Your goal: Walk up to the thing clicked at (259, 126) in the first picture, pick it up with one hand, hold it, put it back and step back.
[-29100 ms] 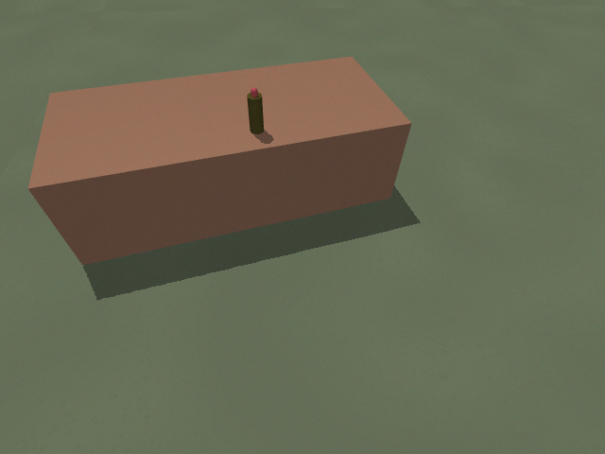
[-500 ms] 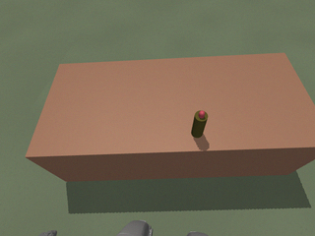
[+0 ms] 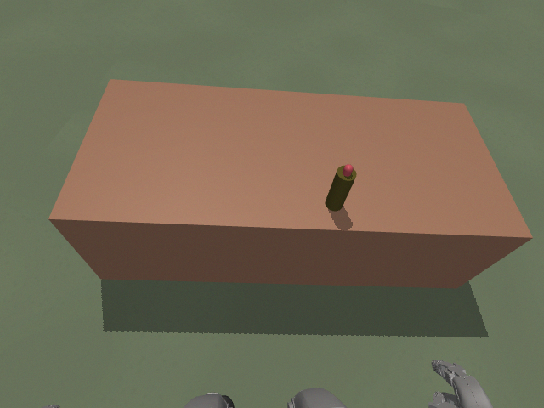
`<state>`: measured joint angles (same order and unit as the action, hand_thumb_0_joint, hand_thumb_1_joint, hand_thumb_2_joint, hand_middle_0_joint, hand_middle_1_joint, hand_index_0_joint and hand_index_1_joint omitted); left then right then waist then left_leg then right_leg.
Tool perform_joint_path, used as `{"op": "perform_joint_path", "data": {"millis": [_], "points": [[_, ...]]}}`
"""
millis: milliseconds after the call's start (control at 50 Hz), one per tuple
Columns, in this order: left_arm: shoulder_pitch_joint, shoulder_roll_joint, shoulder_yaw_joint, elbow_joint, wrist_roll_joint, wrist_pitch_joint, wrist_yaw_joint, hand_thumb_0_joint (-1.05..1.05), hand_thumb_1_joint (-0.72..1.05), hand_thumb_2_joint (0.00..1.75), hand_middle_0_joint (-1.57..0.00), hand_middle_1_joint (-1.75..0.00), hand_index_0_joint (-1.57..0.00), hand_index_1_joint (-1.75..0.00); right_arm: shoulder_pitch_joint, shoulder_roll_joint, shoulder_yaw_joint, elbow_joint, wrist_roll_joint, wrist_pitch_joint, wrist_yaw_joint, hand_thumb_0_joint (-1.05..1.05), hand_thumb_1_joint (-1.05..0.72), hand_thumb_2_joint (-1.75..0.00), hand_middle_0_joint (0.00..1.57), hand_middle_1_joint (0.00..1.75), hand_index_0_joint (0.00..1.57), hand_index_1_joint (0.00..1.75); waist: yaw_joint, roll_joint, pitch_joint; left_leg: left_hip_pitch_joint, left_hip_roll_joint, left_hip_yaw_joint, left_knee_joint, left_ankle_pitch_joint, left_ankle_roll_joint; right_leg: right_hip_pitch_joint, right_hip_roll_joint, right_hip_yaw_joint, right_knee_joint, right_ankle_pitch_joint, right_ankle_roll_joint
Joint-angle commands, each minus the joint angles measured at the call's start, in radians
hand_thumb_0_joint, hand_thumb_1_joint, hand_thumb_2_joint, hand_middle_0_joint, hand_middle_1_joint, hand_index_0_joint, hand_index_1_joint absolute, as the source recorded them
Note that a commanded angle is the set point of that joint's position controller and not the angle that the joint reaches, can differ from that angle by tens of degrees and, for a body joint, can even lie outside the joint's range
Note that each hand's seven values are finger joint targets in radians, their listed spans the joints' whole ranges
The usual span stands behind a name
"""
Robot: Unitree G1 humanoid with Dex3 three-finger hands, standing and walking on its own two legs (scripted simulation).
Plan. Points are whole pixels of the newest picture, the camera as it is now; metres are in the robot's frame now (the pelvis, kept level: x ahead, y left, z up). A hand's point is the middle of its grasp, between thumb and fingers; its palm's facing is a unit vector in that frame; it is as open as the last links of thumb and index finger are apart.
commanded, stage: step back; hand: right
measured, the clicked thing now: (341, 186) +0.69 -0.21 -0.26
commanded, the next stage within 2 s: none
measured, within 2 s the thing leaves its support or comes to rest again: neither
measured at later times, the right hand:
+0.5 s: hand out of the picture -0.12 -0.28 -0.17, palm faces -0.05 +0.91 -0.41, open 7.4 cm
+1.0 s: hand out of the picture -0.16 -0.26 -0.16, palm faces +0.01 +0.92 -0.38, open 7.4 cm
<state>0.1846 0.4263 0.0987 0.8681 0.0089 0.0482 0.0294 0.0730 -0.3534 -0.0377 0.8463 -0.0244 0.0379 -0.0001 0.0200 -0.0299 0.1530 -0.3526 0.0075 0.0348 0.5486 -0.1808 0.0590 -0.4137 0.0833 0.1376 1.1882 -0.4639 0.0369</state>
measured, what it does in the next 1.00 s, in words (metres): walks backwards: right foot, then left foot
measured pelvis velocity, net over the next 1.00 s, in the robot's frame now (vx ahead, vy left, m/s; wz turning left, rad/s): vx -0.31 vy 0.01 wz -0.05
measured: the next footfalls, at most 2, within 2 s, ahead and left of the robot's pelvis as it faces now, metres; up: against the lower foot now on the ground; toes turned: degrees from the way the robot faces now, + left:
right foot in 0.16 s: -0.05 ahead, -0.14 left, +0.00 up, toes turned -2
left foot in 0.54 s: -0.15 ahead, +0.14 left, +0.00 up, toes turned +0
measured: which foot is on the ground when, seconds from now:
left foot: down 0.00-0.20, up 0.22-0.52, down 0.54-0.98, up 1.00-1.00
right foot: up 0.00-0.14, down 0.16-0.56, up 0.58-0.92, down 0.94-1.00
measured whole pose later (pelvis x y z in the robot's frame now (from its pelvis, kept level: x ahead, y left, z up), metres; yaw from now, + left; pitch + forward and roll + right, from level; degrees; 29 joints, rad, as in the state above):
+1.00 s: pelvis -0.31 +0.01 -0.02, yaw -3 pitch -2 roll -2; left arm 0.17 0.36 0.06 0.89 0.04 0.05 0.00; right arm 0.05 -0.40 -0.04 0.83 -0.01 0.06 -0.01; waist 0.02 0.06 0.18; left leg -0.47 0.05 -0.03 0.75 -0.31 0.01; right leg -0.25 0.05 0.01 0.67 -0.38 -0.01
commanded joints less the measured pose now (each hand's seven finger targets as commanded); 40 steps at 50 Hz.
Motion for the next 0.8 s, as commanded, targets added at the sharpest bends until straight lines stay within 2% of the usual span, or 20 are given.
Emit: {"op": "perform_joint_path", "data": {"millis": [0, 100, 140, 160, 180, 200, 220, 260, 280, 380, 420, 460, 500, 520, 540, 560, 580, 640, 720, 780], "points": [[0.011, 0.128, 0.023, -0.087, 0.003, -0.034, 0.002, 0.0, 0.9, 0.9, -0.2, -0.3, -0.2, -0.3, 0.059, -0.254, -0.077, -0.055, -0.003, -0.009, -0.015, 0.0, -0.9, -0.9, 0.2, 0.3, 0.2, 0.3, -0.072, 0.199, -0.23, 0.352, 0.245, -0.244, -0.127, 0.189, 0.2, -0.066, -0.049, -0.037, -0.245, -0.047, 0.022], [0.178, 0.149, 0.03, -0.015, 0.008, -0.038, -0.009, 0.0, 0.9, 0.9, -0.2, -0.3, -0.2, -0.3, -0.01, -0.299, -0.093, -0.079, -0.003, 0.013, -0.008, 0.0, -0.9, -0.9, 0.2, 0.3, 0.2, 0.3, -0.007, 0.217, -0.268, 0.169, 0.253, -0.239, -0.142, -0.048, 0.139, 0.184, -0.083, -0.13, -0.591, 0.059, -0.036], [0.239, 0.163, 0.042, 0.011, 0.023, -0.044, -0.011, 0.0, 0.9, 0.9, -0.2, -0.3, -0.2, -0.3, -0.037, -0.274, -0.084, -0.082, 0.009, 0.02, -0.004, 0.0, -0.9, -0.9, 0.2, 0.3, 0.2, 0.3, 0.031, 0.137, -0.258, 0.023, 0.191, -0.184, -0.064, -0.163, 0.061, 0.288, -0.096, -0.098, -0.728, 0.159, -0.077], [0.205, 0.215, 0.059, -0.009, 0.04, -0.045, -0.013, 0.0, 0.9, 0.9, -0.2, -0.3, -0.2, -0.3, -0.024, -0.224, -0.071, -0.087, 0.018, 0.018, 0.0, 0.0, -0.9, -0.9, 0.2, 0.3, 0.2, 0.3, 0.021, -0.053, -0.194, -0.136, 0.089, -0.125, 0.085, -0.283, -0.007, 0.257, -0.235, 0.173, -0.815, 0.011, -0.136], [0.105, 0.305, 0.08, -0.06, 0.041, -0.041, -0.017, 0.0, 0.9, 0.9, -0.2, -0.3, -0.2, -0.3, -0.039, -0.197, -0.068, -0.094, 0.015, 0.017, -0.005, 0.0, -0.9, -0.9, 0.2, 0.3, 0.2, 0.3, 0.036, -0.24, -0.1, -0.197, -0.088, -0.071, 0.332, -0.358, -0.072, 0.071, -0.424, 0.401, -0.949, -0.132, -0.248], [-0.01, 0.364, 0.083, -0.111, 0.048, -0.042, -0.008, 0.0, 0.9, 0.9, -0.2, -0.3, -0.2, -0.3, -0.045, -0.246, -0.087, -0.087, 0.005, 0.024, -0.017, 0.0, -0.9, -0.9, 0.2, 0.3, 0.2, 0.3, 0.042, -0.285, -0.026, -0.129, -0.061, -0.202, 0.574, -0.386, -0.089, -0.155, -0.545, 0.512, -1.006, -0.145, -0.356], [-0.077, 0.319, 0.079, -0.129, 0.039, -0.047, -0.001, 0.0, 0.9, 0.9, -0.2, -0.3, -0.2, -0.3, 0.003, -0.274, -0.095, -0.062, 0.011, 0.026, -0.015, 0.0, -0.9, -0.9, 0.2, 0.3, 0.2, 0.3, -0.005, -0.212, 0.009, -0.092, -0.056, -0.252, 0.651, -0.327, -0.081, -0.213, -0.502, 0.426, -0.993, -0.151, -0.326], [-0.15, 0.211, 0.054, -0.148, 0.037, -0.05, 0.002, 0.0, 0.9, 0.9, -0.2, -0.3, -0.2, -0.3, 0.09, -0.25, -0.089, -0.011, 0.024, 0.019, -0.009, 0.0, -0.9, -0.9, 0.2, 0.3, 0.2, 0.3, -0.068, -0.084, -0.025, -0.103, -0.144, -0.236, 0.677, -0.214, -0.074, -0.085, -0.301, 0.093, -0.873, 0.164, -0.206], [-0.161, 0.186, 0.054, -0.144, 0.036, -0.047, 0.003, 0.0, 0.9, 0.9, -0.2, -0.3, -0.2, -0.3, 0.127, -0.217, -0.076, -0.001, 0.024, 0.014, -0.013, 0.0, -0.9, -0.9, 0.2, 0.3, 0.2, 0.3, -0.079, -0.108, -0.064, -0.123, -0.164, -0.214, 0.681, -0.204, -0.079, -0.015, -0.266, 0.022, -0.842, 0.253, -0.176], [-0.013, 0.168, 0.058, -0.135, 0.038, -0.037, 0.013, 0.0, 0.9, 0.9, -0.2, -0.3, -0.2, -0.3, 0.107, -0.215, -0.056, -0.026, 0.013, -0.006, -0.028, 0.0, -0.9, -0.9, 0.2, 0.3, 0.2, 0.3, 0.024, -0.171, -0.139, -0.241, -0.086, -0.163, 0.462, -0.319, -0.105, 0.344, -0.324, 0.058, -0.747, 0.425, -0.223], [-0.012, 0.188, 0.061, -0.141, 0.036, -0.031, 0.02, 0.0, 0.9, 0.9, -0.2, -0.3, -0.2, -0.3, 0.107, -0.213, -0.056, -0.037, 0.004, -0.012, -0.03, 0.0, -0.9, -0.9, 0.2, 0.3, 0.2, 0.3, 0.03, -0.2, -0.181, -0.186, -0.026, -0.139, 0.32, -0.375, -0.091, 0.401, -0.383, 0.089, -0.693, 0.568, -0.245], [-0.035, 0.19, 0.051, -0.141, 0.023, -0.021, 0.017, 0.0, 0.9, 0.9, -0.2, -0.3, -0.2, -0.3, 0.163, -0.211, -0.057, -0.008, 0.0, -0.02, -0.026, 0.0, -0.9, -0.9, 0.2, 0.3, 0.2, 0.3, 0.016, -0.198, -0.219, -0.058, -0.011, -0.082, 0.111, -0.306, -0.071, 0.369, -0.362, 0.05, -0.614, 0.632, -0.217], [-0.096, 0.197, 0.04, -0.158, 0.009, -0.006, 0.01, 0.0, 0.9, 0.9, -0.2, -0.3, -0.2, -0.3, 0.248, -0.213, -0.068, 0.033, -0.005, -0.023, -0.024, 0.0, -0.9, -0.9, 0.2, 0.3, 0.2, 0.3, -0.034, -0.139, -0.235, 0.091, -0.042, -0.012, -0.147, -0.041, -0.056, 0.295, -0.308, -0.014, -0.509, 0.6, -0.168], [-0.076, 0.161, 0.024, -0.167, 0.008, 0.002, 0.006, 0.0, 0.9, 0.9, -0.2, -0.3, -0.2, -0.3, 0.238, -0.244, -0.082, 0.033, -0.01, -0.026, -0.025, 0.0, -0.9, -0.9, 0.2, 0.3, 0.2, 0.3, -0.023, -0.031, -0.233, 0.157, 0.008, -0.102, -0.166, 0.078, -0.043, 0.193, -0.258, -0.038, -0.441, 0.47, -0.128], [-0.06, 0.125, 0.014, -0.175, -0.003, 0.004, 0.003, 0.0, 0.9, 0.9, -0.2, -0.3, -0.2, -0.3, 0.216, -0.329, -0.098, 0.018, -0.024, -0.025, -0.024, 0.0, -0.9, -0.9, 0.2, 0.3, 0.2, 0.3, -0.01, 0.204, -0.23, 0.206, 0.225, -0.404, -0.176, 0.261, 0.04, 0.007, -0.117, -0.129, -0.28, 0.184, -0.069], [-0.14, 0.153, 0.031, -0.186, -0.005, 0.002, 0.015, 0.0, 0.9, 0.9, -0.2, -0.3, -0.2, -0.3, 0.156, -0.419, -0.103, -0.016, -0.024, -0.02, -0.012, 0.0, -0.9, -0.9, 0.2, 0.3, 0.2, 0.3, -0.052, 0.29, -0.196, 0.101, 0.335, -0.537, -0.185, 0.353, 0.19, -0.055, -0.014, -0.08, -0.133, -0.2, -0.047], [-0.171, 0.171, 0.039, -0.176, 0.008, 0.001, 0.025, 0.0, 0.9, 0.9, -0.2, -0.3, -0.2, -0.3, 0.129, -0.429, -0.106, -0.028, -0.025, -0.024, -0.016, 0.0, -0.9, -0.9, 0.2, 0.3, 0.2, 0.3, -0.074, 0.303, -0.155, -0.007, 0.407, -0.645, -0.223, 0.309, 0.266, -0.028, -0.025, 0.021, 0.007, -0.232, -0.044], [-0.075, 0.155, 0.031, -0.114, -0.016, 0.003, 0.011, 0.0, 0.9, 0.9, -0.2, -0.3, -0.2, -0.3, 0.01, -0.287, -0.068, -0.046, -0.031, -0.03, -0.032, 0.0, -0.9, -0.9, 0.2, 0.3, 0.2, 0.3, 0.016, 0.173, -0.12, 0.072, 0.217, -0.27, -0.113, 0.432, 0.154, -0.097, 0.008, 0.06, 0.142, -0.069, -0.059], [-0.064, 0.124, 0.023, -0.114, 0.005, -0.01, 0.006, 0.0, 0.9, 0.9, -0.2, -0.3, -0.2, -0.3, 0.108, -0.244, -0.063, -0.03, -0.009, -0.028, -0.033, 0.0, -0.9, -0.9, 0.2, 0.3, 0.2, 0.3, -0.029, 0.179, -0.172, 0.299, 0.202, -0.254, -0.043, 0.515, 0.155, -0.139, -0.009, 0.013, -0.031, -0.05, -0.013], [-0.063, 0.126, 0.013, -0.121, 0.011, -0.023, 0.005, 0.0, 0.9, 0.9, -0.2, -0.3, -0.2, -0.3, 0.125, -0.261, -0.071, -0.043, -0.004, -0.02, -0.037, 0.0, -0.9, -0.9, 0.2, 0.3, 0.2, 0.3, -0.06, 0.184, -0.235, 0.383, 0.243, -0.247, -0.01, 0.543, 0.202, -0.102, -0.041, -0.043, -0.228, -0.066, 0.008]]}}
